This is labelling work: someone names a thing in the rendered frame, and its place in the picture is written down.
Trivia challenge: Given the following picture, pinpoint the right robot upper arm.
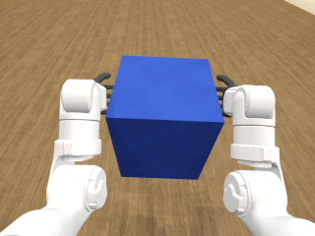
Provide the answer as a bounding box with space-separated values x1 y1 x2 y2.
222 170 315 236

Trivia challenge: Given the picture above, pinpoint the right robot hand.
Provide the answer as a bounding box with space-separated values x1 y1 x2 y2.
216 75 238 118

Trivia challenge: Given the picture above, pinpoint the left robot upper arm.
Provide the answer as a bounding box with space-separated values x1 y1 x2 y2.
0 164 107 236

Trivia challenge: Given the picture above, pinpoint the right robot forearm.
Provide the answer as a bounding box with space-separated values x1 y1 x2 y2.
222 85 287 204

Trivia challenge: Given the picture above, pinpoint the left robot forearm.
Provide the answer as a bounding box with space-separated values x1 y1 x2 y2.
46 79 107 201

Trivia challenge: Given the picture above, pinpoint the left robot hand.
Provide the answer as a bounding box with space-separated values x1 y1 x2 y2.
94 73 114 115

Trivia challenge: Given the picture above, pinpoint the carton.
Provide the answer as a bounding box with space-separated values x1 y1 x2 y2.
105 55 224 180

